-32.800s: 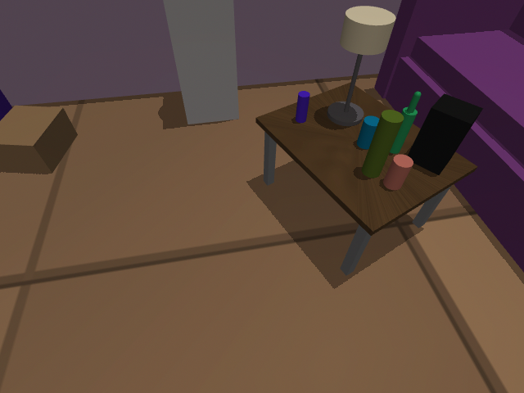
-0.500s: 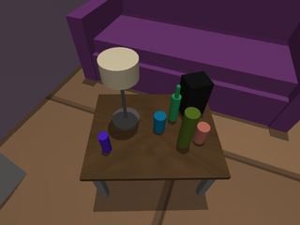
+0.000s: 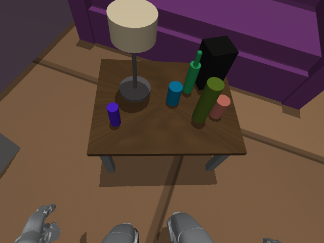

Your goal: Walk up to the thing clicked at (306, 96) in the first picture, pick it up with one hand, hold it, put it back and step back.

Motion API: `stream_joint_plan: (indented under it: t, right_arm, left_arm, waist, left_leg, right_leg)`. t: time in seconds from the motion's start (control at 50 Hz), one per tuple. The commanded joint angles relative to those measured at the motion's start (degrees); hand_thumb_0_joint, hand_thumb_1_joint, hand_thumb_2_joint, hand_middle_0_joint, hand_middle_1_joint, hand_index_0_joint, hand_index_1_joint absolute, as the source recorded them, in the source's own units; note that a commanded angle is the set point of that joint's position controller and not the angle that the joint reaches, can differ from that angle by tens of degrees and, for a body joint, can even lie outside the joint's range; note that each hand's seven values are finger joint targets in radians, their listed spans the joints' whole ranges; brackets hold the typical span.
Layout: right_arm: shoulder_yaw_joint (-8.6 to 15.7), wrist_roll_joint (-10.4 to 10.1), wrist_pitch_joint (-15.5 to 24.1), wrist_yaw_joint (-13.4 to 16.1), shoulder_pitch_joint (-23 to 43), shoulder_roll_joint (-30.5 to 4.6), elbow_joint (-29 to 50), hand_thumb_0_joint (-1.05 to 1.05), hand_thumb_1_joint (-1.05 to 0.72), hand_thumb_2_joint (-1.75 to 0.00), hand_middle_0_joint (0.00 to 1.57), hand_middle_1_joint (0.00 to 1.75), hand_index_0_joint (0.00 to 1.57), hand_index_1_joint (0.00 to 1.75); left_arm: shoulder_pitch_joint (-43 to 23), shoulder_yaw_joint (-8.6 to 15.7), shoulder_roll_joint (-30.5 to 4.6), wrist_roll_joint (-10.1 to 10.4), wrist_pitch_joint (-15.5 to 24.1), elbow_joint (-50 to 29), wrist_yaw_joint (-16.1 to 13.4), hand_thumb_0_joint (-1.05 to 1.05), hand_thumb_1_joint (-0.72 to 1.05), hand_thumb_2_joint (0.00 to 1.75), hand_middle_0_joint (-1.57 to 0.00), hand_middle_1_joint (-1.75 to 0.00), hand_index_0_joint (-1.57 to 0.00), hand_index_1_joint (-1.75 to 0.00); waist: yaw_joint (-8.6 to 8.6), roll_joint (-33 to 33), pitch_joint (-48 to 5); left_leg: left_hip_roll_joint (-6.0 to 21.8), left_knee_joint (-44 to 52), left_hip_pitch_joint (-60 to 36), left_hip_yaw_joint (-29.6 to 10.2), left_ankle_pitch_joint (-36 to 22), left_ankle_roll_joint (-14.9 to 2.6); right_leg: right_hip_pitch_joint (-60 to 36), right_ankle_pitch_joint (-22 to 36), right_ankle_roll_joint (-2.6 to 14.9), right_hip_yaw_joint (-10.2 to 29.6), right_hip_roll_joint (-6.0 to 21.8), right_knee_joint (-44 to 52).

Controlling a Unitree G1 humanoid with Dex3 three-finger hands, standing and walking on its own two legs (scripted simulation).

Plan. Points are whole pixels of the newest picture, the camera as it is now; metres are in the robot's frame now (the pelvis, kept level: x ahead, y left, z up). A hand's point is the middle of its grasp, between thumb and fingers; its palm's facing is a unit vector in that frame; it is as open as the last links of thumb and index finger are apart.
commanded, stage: step back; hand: left
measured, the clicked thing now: (114, 115) +0.59 +0.19 -0.30
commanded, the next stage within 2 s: none
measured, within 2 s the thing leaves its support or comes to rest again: neither
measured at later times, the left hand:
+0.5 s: hand out of the picture +0.02 +0.25 -0.13, palm faces -0.04 -0.90 -0.43, open 7.4 cm
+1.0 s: hand out of the picture -0.17 +0.25 -0.16, palm faces -0.08 -0.91 -0.40, open 7.4 cm
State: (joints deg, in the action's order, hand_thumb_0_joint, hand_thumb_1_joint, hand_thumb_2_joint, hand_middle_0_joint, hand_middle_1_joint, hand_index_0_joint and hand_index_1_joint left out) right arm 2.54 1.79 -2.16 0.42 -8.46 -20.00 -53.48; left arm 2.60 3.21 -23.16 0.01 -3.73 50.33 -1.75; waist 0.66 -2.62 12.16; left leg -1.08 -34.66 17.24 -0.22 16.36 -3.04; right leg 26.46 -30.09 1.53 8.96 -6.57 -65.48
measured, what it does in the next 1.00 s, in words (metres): walks backwards: right foot, then left foot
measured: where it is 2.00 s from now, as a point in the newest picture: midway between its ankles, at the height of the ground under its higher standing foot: outside the picture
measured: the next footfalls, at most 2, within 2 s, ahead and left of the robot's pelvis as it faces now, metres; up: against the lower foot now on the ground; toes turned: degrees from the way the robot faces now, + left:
right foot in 0.24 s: -0.02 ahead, -0.13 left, +0.00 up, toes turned -1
left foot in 0.60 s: -0.12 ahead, +0.12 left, +0.00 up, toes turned -3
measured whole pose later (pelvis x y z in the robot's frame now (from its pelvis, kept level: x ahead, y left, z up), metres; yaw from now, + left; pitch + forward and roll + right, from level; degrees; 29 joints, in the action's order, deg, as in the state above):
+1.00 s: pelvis -0.27 -0.02 -0.02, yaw -5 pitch -3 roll -1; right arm 2.6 1.4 -2.1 0.6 -4.0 -23.3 -45.3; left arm 11.2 4.6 -22.1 -1.3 -2.6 49.3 -0.1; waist -1.8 1.4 11.9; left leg 4.8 -40.0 23.8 -0.4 12.9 1.2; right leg 12.7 -22.4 -0.4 3.2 -2.3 -38.1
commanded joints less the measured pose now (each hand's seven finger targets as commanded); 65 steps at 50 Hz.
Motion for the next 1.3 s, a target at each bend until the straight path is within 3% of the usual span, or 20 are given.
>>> stream_joint_plan:
  t: [0.0,0.08,0.2,0.24,0.26,0.28,0.36,0.46,0.58,0.62,0.64,0.72,0.84,0.94,0.98,1.0,1.02,1.1,1.22,1.28]
  right_arm:
    - [4.3,-0.3,1.6,1.8,-1.1,-13.6,6.5,0.0,-0.9,-0.9,0.2,0.3,0.2,0.3]
    - [4.5,-0.5,1.5,1.7,-2.4,-14.9,7.6,0.0,-0.9,-0.9,0.2,0.3,0.2,0.3]
    - [4.4,-1.2,0.3,0.7,3.9,-16.1,9.9,0.0,-0.9,-0.9,0.2,0.3,0.2,0.3]
    - [3.0,-2.1,0.1,0.5,3.2,-11.7,10.6,0.0,-0.9,-0.9,0.2,0.3,0.2,0.3]
    - [3.5,-1.9,-0.3,1.1,3.9,-12.3,9.9,0.0,-0.9,-0.9,0.2,0.3,0.2,0.3]
    - [4.2,-1.8,-0.4,1.3,1.7,-14.2,8.8,0.0,-0.9,-0.9,0.2,0.3,0.2,0.3]
    - [3.0,-2.3,0.2,1.2,-2.7,-12.8,6.3,0.0,-0.9,-0.9,0.2,0.3,0.2,0.3]
    - [2.0,-2.0,1.3,1.5,-1.1,-11.6,8.4,0.0,-0.9,-0.9,0.2,0.3,0.2,0.3]
    - [3.9,0.0,2.0,1.2,-7.9,-13.7,6.1,0.0,-0.9,-0.9,0.2,0.3,0.2,0.3]
    - [5.9,0.9,1.8,0.4,-2.9,-23.7,8.3,0.0,-0.9,-0.9,0.2,0.3,0.2,0.3]
    - [6.2,0.8,2.0,0.5,-2.2,-24.6,8.6,0.0,-0.9,-0.9,0.2,0.3,0.2,0.3]
    - [3.6,0.4,2.4,1.2,5.0,-15.2,10.1,0.0,-0.9,-0.9,0.2,0.3,0.2,0.3]
    - [4.5,-0.2,1.9,1.4,-2.0,-15.4,9.9,0.0,-0.9,-0.9,0.2,0.3,0.2,0.3]
    - [4.5,-0.8,0.1,0.9,2.7,-17.0,11.7,0.0,-0.9,-0.9,0.2,0.3,0.2,0.3]
    - [3.4,-1.8,-0.3,0.7,2.6,-13.8,12.2,0.0,-0.9,-0.9,0.2,0.3,0.2,0.3]
    - [2.9,-2.1,-0.1,1.0,3.4,-11.5,13.5,0.0,-0.9,-0.9,0.2,0.3,0.2,0.3]
    - [4.1,-1.7,-0.5,1.9,4.2,-14.0,12.5,0.0,-0.9,-0.9,0.2,0.3,0.2,0.3]
    - [3.3,-2.3,-0.1,1.3,-2.4,-13.2,8.3,0.0,-0.9,-0.9,0.2,0.3,0.2,0.3]
    - [2.2,-1.0,1.4,1.6,-1.0,-11.2,9.7,0.0,-0.9,-0.9,0.2,0.3,0.2,0.3]
    - [3.0,-0.4,1.7,1.4,-7.0,-11.6,7.4,0.0,-0.9,-0.9,0.2,0.3,0.2,0.3]
  left_arm:
    - [4.9,3.0,-9.1,-0.7,1.1,-3.8,-0.4,0.0,0.9,0.9,-0.2,-0.3,-0.2,-0.3]
    - [5.1,3.4,-9.0,-0.8,2.0,-5.3,-0.1,0.0,0.9,0.9,-0.2,-0.3,-0.2,-0.3]
    - [14.1,4.1,-8.1,-1.7,2.8,-1.8,0.7,0.0,0.9,0.9,-0.2,-0.3,-0.2,-0.3]
    - [11.2,5.6,-14.5,-2.4,3.5,-3.7,0.7,0.0,0.9,0.9,-0.2,-0.3,-0.2,-0.3]
    - [7.2,6.3,-18.6,-2.3,3.3,-5.7,0.8,0.0,0.9,0.9,-0.2,-0.3,-0.2,-0.3]
    - [3.8,6.2,-17.6,-2.4,3.6,-7.5,0.6,0.0,0.9,0.9,-0.2,-0.3,-0.2,-0.3]
    - [0.9,5.1,-11.1,-1.7,3.3,-8.9,0.3,0.0,0.9,0.9,-0.2,-0.3,-0.2,-0.3]
    - [8.6,4.6,-9.5,-2.3,2.7,-8.7,-0.1,0.0,0.9,0.9,-0.2,-0.3,-0.2,-0.3]
    - [5.2,3.9,-10.8,-0.9,0.7,-11.1,0.6,0.0,0.9,0.9,-0.2,-0.3,-0.2,-0.3]
    - [2.8,4.0,-9.0,-0.5,0.9,-12.3,0.2,0.0,0.9,0.9,-0.2,-0.3,-0.2,-0.3]
    - [-0.3,4.9,-10.6,-1.4,0.8,-11.8,-0.4,0.0,0.9,0.9,-0.2,-0.3,-0.2,-0.3]
    - [9.7,5.0,-9.9,-0.3,0.9,-7.3,0.7,0.0,0.9,0.9,-0.2,-0.3,-0.2,-0.3]
    - [7.8,4.3,-8.3,-1.2,1.9,-8.5,0.8,0.0,0.9,0.9,-0.2,-0.3,-0.2,-0.3]
    - [15.0,4.4,-7.9,-1.4,3.0,-4.0,1.0,0.0,0.9,0.9,-0.2,-0.3,-0.2,-0.3]
    - [14.9,5.7,-12.8,-2.6,3.3,-3.8,1.1,0.0,0.9,0.9,-0.2,-0.3,-0.2,-0.3]
    - [12.8,6.9,-18.0,-2.4,3.2,-5.5,1.3,0.0,0.9,0.9,-0.2,-0.3,-0.2,-0.3]
    - [8.6,7.2,-21.4,-2.9,3.1,-7.4,1.1,0.0,0.9,0.9,-0.2,-0.3,-0.2,-0.3]
    - [0.5,5.4,-12.5,-2.2,3.1,-9.0,0.4,0.0,0.9,0.9,-0.2,-0.3,-0.2,-0.3]
    - [9.1,5.1,-11.3,-2.6,2.3,-8.7,-0.5,0.0,0.9,0.9,-0.2,-0.3,-0.2,-0.3]
    - [5.7,4.7,-12.2,-1.4,1.3,-9.9,-0.4,0.0,0.9,0.9,-0.2,-0.3,-0.2,-0.3]
  waist:
    - [0.35,8.7,-15.2]
    - [1.73,9.2,-16.0]
    - [-2.81,9.4,-16.7]
    - [-1.74,-7.9,-13.1]
    - [-3.62,-13.0,-10.4]
    - [-2.07,-10.7,-7.6]
    - [0.37,-4.1,-9.4]
    - [-4.25,-6.6,-15.5]
    - [-0.37,-6.3,-17.5]
    - [0.66,16.1,-14.6]
    - [3.14,16.1,-12.6]
    - [-4.0,9.2,-10.8]
    - [1.13,12.8,-13.8]
    - [-2.09,13.6,-18.1]
    - [-1.79,3.3,-16.6]
    - [-2.88,-10.3,-13.8]
    - [-4.75,-14.2,-10.6]
    - [1.06,-5.7,-8.5]
    - [-4.5,-8.8,-14.3]
    - [-1.55,-10.1,-17.4]
  left_leg:
    - [14.0,6.5,-16.5,-12.7,-37.3,-9.19]
    - [16.0,4.7,-18.1,-12.8,-34.7,-11.36]
    - [13.8,1.4,-3.2,-10.2,-13.8,-6.36]
    - [0.0,-12.2,11.5,-3.5,7.0,1.2]
    - [-5.0,-27.3,8.8,-4.9,20.2,2.8]
    - [-2.8,-34.2,5.2,-9.3,20.0,3.24]
    - [-6.6,-36.3,8.3,-9.3,11.8,3.7]
    - [-3.2,-16.3,12.5,-5.2,14.5,4.87]
    - [1.6,12.3,-7.0,-3.8,-6.9,1.81]
    - [22.5,16.4,-5.1,-29.3,-17.2,-10.36]
    - [26.1,18.2,3.2,-34.5,-15.6,-15.67]
    - [13.7,11.4,-4.5,-11.9,-23.8,-7.89]
    - [15.8,6.7,-16.3,-12.2,-27.6,-12.02]
    - [12.2,-1.2,-8.3,-8.2,-21.0,-6.9]
    - [4.9,-7.2,7.1,-7.3,-3.6,-1.34]
    - [-4.8,-17.9,14.8,-4.2,14.4,2.07]
    - [-3.2,-31.0,9.0,-8.6,20.3,3.28]
    - [-6.4,-36.3,9.5,-9.5,10.5,2.9]
    - [-1.6,-11.7,11.1,-4.0,14.5,4.26]
    - [-0.2,5.8,1.2,-0.5,4.5,2.79]
  right_leg:
    - [2.7,1.8,-2.05,0.6,1.6,2.0]
    - [0.1,2.1,-2.68,-2.3,3.9,13.8]
    - [-17.7,17.6,0.75,-7.5,5.6,38.5]
    - [-19.0,22.2,7.96,15.8,19.5,45.0]
    - [-7.2,24.0,17.67,25.2,29.8,48.8]
    - [-0.7,26.0,18.22,25.7,30.6,48.8]
    - [-8.4,35.4,10.29,4.4,18.1,42.2]
    - [-28.1,43.2,10.61,3.6,18.2,36.6]
    - [-13.4,32.1,4.89,2.1,16.1,28.8]
    - [1.4,-4.4,-0.44,-5.3,0.6,10.2]
    - [-2.2,-7.8,-0.89,1.9,1.4,0.0]
    - [2.9,3.0,-0.35,2.5,-0.5,-7.1]
    - [2.2,0.4,-3.81,-1.4,3.0,9.7]
    - [-15.4,16.6,-1.5,-8.9,4.9,42.4]
    - [-21.6,19.6,2.0,4.1,11.3,42.5]
    - [-15.8,16.9,9.09,18.8,23.0,46.7]
    - [-0.7,16.0,16.5,27.1,31.3,50.2]
    - [-4.7,28.7,8.71,2.8,18.2,42.2]
    - [-24.9,40.7,10.05,3.8,20.0,35.6]
    - [-22.4,39.8,8.22,3.2,20.0,30.8]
